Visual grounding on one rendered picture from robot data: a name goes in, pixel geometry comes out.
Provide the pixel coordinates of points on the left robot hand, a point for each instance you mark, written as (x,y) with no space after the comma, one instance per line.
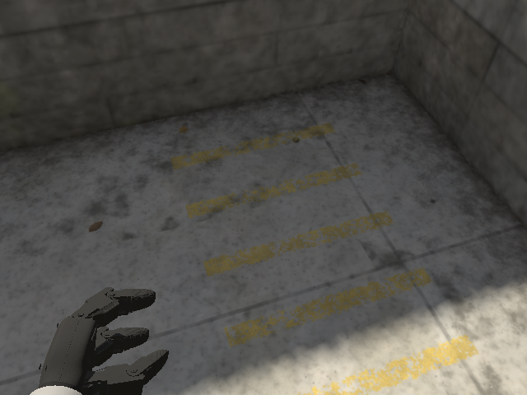
(78,346)

